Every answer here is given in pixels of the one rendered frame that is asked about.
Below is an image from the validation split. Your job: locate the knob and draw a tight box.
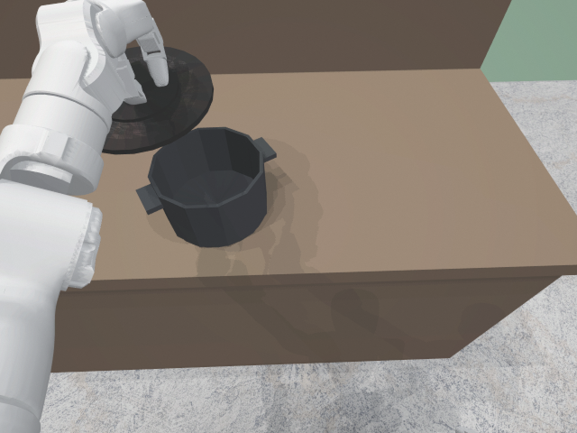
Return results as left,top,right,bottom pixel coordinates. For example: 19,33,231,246
123,60,156,102

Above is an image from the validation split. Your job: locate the left robot upper arm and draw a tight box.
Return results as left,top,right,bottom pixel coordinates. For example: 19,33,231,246
0,179,103,433

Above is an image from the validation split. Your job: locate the pot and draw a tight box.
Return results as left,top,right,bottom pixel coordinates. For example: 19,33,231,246
136,127,277,247

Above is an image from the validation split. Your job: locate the lid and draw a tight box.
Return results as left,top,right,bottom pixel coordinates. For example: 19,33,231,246
102,46,214,154

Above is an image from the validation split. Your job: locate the left robot forearm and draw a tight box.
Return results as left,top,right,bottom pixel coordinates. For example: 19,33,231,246
0,0,127,196

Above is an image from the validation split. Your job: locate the robot left hand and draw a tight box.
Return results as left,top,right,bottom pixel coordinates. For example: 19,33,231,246
98,0,169,105

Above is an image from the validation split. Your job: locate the table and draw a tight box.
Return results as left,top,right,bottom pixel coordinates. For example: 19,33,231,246
0,0,577,373

